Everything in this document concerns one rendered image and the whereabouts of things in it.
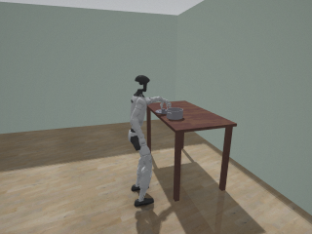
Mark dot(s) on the left robot upper arm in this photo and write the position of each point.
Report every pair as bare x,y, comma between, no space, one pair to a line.
148,101

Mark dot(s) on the robot shin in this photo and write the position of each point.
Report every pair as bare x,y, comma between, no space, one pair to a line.
138,173
144,183

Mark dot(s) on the left robot shin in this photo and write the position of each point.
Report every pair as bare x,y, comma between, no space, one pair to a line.
138,173

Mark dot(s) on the right robot shin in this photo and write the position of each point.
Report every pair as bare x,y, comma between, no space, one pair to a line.
144,183

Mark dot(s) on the robot left forearm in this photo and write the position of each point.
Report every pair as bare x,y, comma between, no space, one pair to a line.
155,99

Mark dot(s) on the right robot hand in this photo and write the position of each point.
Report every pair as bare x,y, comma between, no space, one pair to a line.
144,151

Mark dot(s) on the left robot hand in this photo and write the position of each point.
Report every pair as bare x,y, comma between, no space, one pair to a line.
168,104

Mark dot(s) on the pot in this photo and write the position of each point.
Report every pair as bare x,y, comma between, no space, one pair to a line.
174,113

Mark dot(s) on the table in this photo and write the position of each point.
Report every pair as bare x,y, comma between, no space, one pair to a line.
194,118

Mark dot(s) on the robot right forearm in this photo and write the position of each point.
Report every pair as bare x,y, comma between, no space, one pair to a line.
137,129

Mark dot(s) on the right robot upper arm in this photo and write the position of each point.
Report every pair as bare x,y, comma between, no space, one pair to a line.
140,103

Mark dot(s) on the lid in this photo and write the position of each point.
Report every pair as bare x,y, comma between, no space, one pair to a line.
159,111

